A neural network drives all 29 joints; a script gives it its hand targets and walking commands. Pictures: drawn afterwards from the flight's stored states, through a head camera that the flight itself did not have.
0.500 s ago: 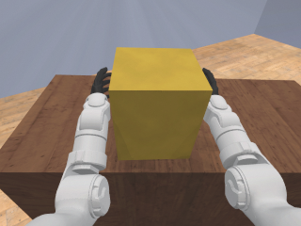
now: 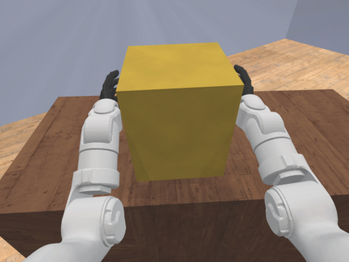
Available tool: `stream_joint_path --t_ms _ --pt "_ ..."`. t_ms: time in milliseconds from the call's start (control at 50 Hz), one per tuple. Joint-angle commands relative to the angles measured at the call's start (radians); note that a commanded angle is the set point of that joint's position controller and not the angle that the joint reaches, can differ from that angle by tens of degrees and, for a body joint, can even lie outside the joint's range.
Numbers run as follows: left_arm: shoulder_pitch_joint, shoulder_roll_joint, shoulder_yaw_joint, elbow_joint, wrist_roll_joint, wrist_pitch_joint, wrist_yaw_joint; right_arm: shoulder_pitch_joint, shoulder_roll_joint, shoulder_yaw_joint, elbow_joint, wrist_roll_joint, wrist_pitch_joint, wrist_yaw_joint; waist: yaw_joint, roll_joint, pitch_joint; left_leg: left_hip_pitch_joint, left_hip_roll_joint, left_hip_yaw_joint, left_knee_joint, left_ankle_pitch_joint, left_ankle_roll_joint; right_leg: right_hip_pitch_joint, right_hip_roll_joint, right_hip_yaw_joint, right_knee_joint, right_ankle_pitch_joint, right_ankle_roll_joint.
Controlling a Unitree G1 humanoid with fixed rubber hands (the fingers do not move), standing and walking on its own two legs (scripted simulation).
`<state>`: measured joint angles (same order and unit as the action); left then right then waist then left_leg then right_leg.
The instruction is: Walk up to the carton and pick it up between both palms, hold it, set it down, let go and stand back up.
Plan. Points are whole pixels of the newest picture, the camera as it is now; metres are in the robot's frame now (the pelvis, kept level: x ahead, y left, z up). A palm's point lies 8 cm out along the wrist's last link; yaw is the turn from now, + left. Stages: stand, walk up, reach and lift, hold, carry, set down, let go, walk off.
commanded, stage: reach and lift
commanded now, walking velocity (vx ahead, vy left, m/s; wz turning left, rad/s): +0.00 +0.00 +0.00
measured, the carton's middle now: (176, 112) +0.40 -0.02 +0.19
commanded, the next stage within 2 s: hold in 0.76 s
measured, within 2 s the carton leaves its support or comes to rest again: neither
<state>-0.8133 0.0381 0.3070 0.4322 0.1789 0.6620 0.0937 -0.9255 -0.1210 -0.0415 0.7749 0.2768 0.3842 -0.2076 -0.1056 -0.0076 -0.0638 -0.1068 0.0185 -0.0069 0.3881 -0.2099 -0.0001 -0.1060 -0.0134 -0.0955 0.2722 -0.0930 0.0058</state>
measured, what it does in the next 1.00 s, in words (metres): stands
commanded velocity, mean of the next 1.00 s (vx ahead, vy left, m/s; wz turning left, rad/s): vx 0.00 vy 0.00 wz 0.00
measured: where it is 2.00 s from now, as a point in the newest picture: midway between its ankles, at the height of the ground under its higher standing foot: outside the picture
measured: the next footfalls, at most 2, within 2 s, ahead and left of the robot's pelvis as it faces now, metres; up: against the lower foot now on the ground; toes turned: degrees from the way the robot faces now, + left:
none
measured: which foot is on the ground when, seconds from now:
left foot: down 0.00-1.00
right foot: down 0.00-1.00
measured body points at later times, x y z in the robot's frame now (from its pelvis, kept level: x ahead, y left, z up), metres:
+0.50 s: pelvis +0.01 +0.01 +0.00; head -0.05 +0.02 +0.44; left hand +0.41 +0.14 +0.24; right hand +0.40 -0.16 +0.25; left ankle +0.01 +0.11 -0.75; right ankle +0.04 -0.12 -0.75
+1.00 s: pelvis +0.01 +0.00 +0.00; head -0.07 +0.02 +0.44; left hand +0.40 +0.14 +0.26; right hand +0.40 -0.16 +0.27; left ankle +0.01 +0.11 -0.75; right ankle +0.04 -0.12 -0.75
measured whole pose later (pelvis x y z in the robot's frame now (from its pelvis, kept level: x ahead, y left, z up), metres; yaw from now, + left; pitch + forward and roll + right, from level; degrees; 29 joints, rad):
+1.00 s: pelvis +0.01 +0.00 +0.00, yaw +0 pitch -5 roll -2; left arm -0.87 0.05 0.34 0.38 0.21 0.83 0.06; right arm -1.01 -0.17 0.01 0.77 0.39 0.54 -0.26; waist -0.10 0.01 -0.10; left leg -0.08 0.03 -0.01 0.42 -0.25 0.00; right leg -0.07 0.00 -0.09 0.27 -0.11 0.01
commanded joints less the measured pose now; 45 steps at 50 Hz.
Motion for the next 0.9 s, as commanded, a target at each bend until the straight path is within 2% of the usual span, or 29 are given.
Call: stream_joint_path --t_ms 0,60,100,140,160,180,200,240,320,380,440,460,500,520,540,560,600,620,640,660,680,720,740,780,820,840,860,880 --pt "-0.820 -0.661 -0.462 -0.209 -0.148 -0.063 -0.151 -0.780 0.730 0.314 -0.344 0.127 -0.003 0.091 -0.018 0.044 -0.458 0.024 -0.074 -0.036 -0.051 0.223 -0.057 0.254 0.085 0.054 0.024 0.200 0.041" --pt "-0.841 -0.675 -0.495 -0.260 -0.163 -0.058 -0.150 -0.796 0.736 0.336 -0.394 0.151 0.005 0.086 -0.020 0.054 -0.507 0.056 -0.075 -0.044 -0.026 0.297 -0.072 0.256 0.094 0.054 0.033 0.246 0.040" --pt "-0.848 -0.677 -0.497 -0.265 -0.166 -0.051 -0.149 -0.810 0.738 0.343 -0.420 0.158 0.013 0.081 -0.020 0.059 -0.506 0.050 -0.078 -0.043 -0.020 0.297 -0.073 0.248 0.093 0.054 0.031 0.247 0.045" --pt "-0.839 -0.665 -0.470 -0.226 -0.142 -0.037 -0.150 -0.786 0.717 0.321 -0.352 0.146 0.032 0.083 -0.020 0.061 -0.429 0.036 -0.070 -0.044 -0.045 0.240 -0.071 0.224 0.092 0.050 0.021 0.183 0.038" --pt "-0.845 -0.660 -0.461 -0.230 -0.143 -0.034 -0.153 -0.783 0.723 0.313 -0.337 0.145 0.037 0.086 -0.020 0.039 -0.415 0.023 -0.068 -0.040 -0.052 0.230 -0.064 0.223 0.094 0.049 0.020 0.174 0.042" --pt "-0.861 -0.657 -0.461 -0.237 -0.143 -0.032 -0.156 -0.770 0.718 0.299 -0.309 0.144 0.041 0.088 -0.028 0.050 -0.404 0.025 -0.064 -0.041 -0.059 0.223 -0.069 0.222 0.092 0.050 0.020 0.166 0.039" --pt "-0.851 -0.654 -0.453 -0.232 -0.142 -0.026 -0.159 -0.781 0.713 0.304 -0.327 0.144 0.041 0.088 -0.020 0.040 -0.417 0.033 -0.064 -0.040 -0.057 0.231 -0.067 0.228 0.092 0.051 0.019 0.176 0.038" --pt "-0.853 -0.651 -0.454 -0.242 -0.150 -0.022 -0.163 -0.798 0.714 0.317 -0.353 0.160 0.044 0.086 -0.013 0.040 -0.438 0.038 -0.067 -0.037 -0.044 0.270 -0.070 0.246 0.095 0.049 0.024 0.210 0.041" --pt "-0.844 -0.668 -0.483 -0.302 -0.156 -0.010 -0.158 -0.791 0.712 0.352 -0.409 0.197 0.056 0.074 -0.024 0.077 -0.505 0.095 -0.070 -0.043 -0.002 0.394 -0.093 0.274 0.105 0.051 0.037 0.310 0.043" --pt "-0.842 -0.663 -0.492 -0.317 -0.162 0.007 -0.161 -0.789 0.703 0.356 -0.436 0.211 0.069 0.065 -0.034 0.069 -0.497 0.085 -0.072 -0.044 0.001 0.395 -0.094 0.273 0.106 0.050 0.036 0.319 0.047" --pt "-0.819 -0.636 -0.442 -0.249 -0.130 0.025 -0.171 -0.794 0.687 0.335 -0.380 0.198 0.082 0.069 -0.013 0.042 -0.393 0.050 -0.066 -0.037 -0.040 0.295 -0.074 0.232 0.101 0.048 0.014 0.217 0.043" --pt "-0.843 -0.646 -0.463 -0.273 -0.142 0.023 -0.171 -0.811 0.690 0.336 -0.396 0.201 0.077 0.074 -0.013 0.057 -0.425 0.056 -0.062 -0.039 -0.038 0.297 -0.078 0.235 0.102 0.047 0.018 0.206 0.038" --pt "-0.865 -0.651 -0.467 -0.282 -0.149 0.022 -0.164 -0.821 0.699 0.336 -0.400 0.204 0.078 0.077 -0.015 0.055 -0.444 0.069 -0.063 -0.040 -0.025 0.326 -0.080 0.236 0.105 0.050 0.021 0.230 0.037" --pt "-0.859 -0.643 -0.453 -0.283 -0.143 0.023 -0.164 -0.818 0.704 0.344 -0.396 0.208 0.082 0.076 -0.010 0.037 -0.456 0.076 -0.065 -0.036 -0.022 0.336 -0.073 0.252 0.104 0.053 0.021 0.250 0.042" --pt "-0.872 -0.645 -0.456 -0.283 -0.145 0.024 -0.165 -0.812 0.700 0.333 -0.380 0.208 0.086 0.076 -0.016 0.055 -0.450 0.072 -0.064 -0.037 -0.023 0.330 -0.078 0.251 0.103 0.053 0.025 0.242 0.041" --pt "-0.875 -0.639 -0.459 -0.296 -0.154 0.025 -0.164 -0.820 0.704 0.341 -0.396 0.218 0.086 0.076 -0.010 0.047 -0.471 0.068 -0.065 -0.037 -0.018 0.345 -0.076 0.261 0.104 0.053 0.030 0.253 0.042" --pt "-0.894 -0.639 -0.460 -0.263 -0.158 0.032 -0.165 -0.834 0.698 0.318 -0.391 0.212 0.094 0.073 -0.021 0.058 -0.440 0.049 -0.067 -0.038 -0.026 0.289 -0.076 0.237 0.100 0.056 0.018 0.208 0.042" --pt "-0.922 -0.647 -0.466 -0.281 -0.173 0.027 -0.166 -0.871 0.719 0.323 -0.416 0.211 0.091 0.073 -0.019 0.045 -0.478 0.039 -0.068 -0.036 -0.025 0.285 -0.070 0.246 0.099 0.055 0.023 0.224 0.046" --pt "-0.899 -0.643 -0.445 -0.222 -0.154 0.032 -0.165 -0.874 0.701 0.313 -0.391 0.205 0.096 0.073 -0.009 0.043 -0.434 0.027 -0.067 -0.039 -0.036 0.249 -0.065 0.228 0.100 0.057 0.014 0.190 0.041" --pt "-0.900 -0.636 -0.435 -0.233 -0.150 0.030 -0.166 -0.865 0.712 0.318 -0.387 0.207 0.096 0.072 -0.003 0.043 -0.457 0.027 -0.071 -0.032 -0.034 0.257 -0.060 0.247 0.095 0.059 0.020 0.209 0.046" --pt "-0.876 -0.632 -0.417 -0.196 -0.140 0.036 -0.170 -0.868 0.704 0.314 -0.370 0.204 0.102 0.069 -0.003 0.032 -0.435 0.024 -0.070 -0.032 -0.038 0.248 -0.056 0.249 0.097 0.060 0.017 0.215 0.046" --pt "-0.895 -0.636 -0.424 -0.211 -0.153 0.036 -0.171 -0.896 0.710 0.320 -0.394 0.220 0.102 0.066 0.004 0.040 -0.468 0.020 -0.071 -0.032 -0.030 0.266 -0.060 0.260 0.100 0.059 0.021 0.225 0.043" --pt "-0.921 -0.643 -0.446 -0.245 -0.170 0.033 -0.170 -0.888 0.708 0.318 -0.386 0.230 0.106 0.064 -0.015 0.062 -0.503 0.037 -0.070 -0.034 -0.020 0.292 -0.071 0.261 0.103 0.059 0.029 0.244 0.040" --pt "-0.926 -0.650 -0.458 -0.253 -0.173 0.041 -0.166 -0.863 0.699 0.310 -0.375 0.240 0.114 0.065 -0.031 0.087 -0.488 0.061 -0.067 -0.039 -0.007 0.340 -0.085 0.248 0.105 0.059 0.030 0.261 0.039" --pt "-0.924 -0.627 -0.427 -0.255 -0.168 0.046 -0.169 -0.862 0.697 0.318 -0.368 0.252 0.129 0.061 -0.016 0.060 -0.483 0.046 -0.071 -0.034 -0.015 0.319 -0.076 0.257 0.103 0.061 0.026 0.258 0.044" --pt "-0.912 -0.613 -0.411 -0.228 -0.149 0.053 -0.171 -0.831 0.678 0.300 -0.316 0.245 0.142 0.061 -0.021 0.075 -0.439 0.038 -0.071 -0.034 -0.024 0.303 -0.080 0.255 0.100 0.061 0.025 0.245 0.042" --pt "-0.901 -0.629 -0.421 -0.242 -0.153 0.057 -0.174 -0.851 0.685 0.305 -0.351 0.246 0.135 0.061 -0.016 0.075 -0.459 0.039 -0.068 -0.035 -0.020 0.325 -0.083 0.264 0.104 0.059 0.030 0.256 0.041" --pt "-0.900 -0.609 -0.403 -0.220 -0.147 0.061 -0.177 -0.838 0.674 0.299 -0.315 0.247 0.145 0.060 -0.016 0.063 -0.426 0.026 -0.071 -0.035 -0.026 0.299 -0.081 0.259 0.102 0.061 0.021 0.234 0.042"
